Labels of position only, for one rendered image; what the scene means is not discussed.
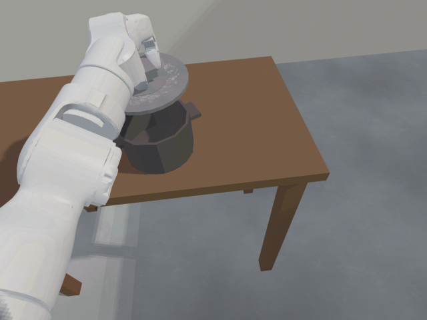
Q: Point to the pot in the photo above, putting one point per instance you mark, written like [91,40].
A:
[159,142]

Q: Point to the table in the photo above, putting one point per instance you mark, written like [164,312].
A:
[250,135]

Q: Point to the robot left upper arm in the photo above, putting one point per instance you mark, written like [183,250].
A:
[69,168]

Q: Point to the left robot forearm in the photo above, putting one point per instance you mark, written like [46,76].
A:
[97,96]

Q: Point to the left robot hand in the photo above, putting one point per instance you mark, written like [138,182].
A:
[148,42]

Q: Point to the knob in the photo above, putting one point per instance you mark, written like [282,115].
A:
[150,69]

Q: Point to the lid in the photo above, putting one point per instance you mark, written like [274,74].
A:
[163,91]

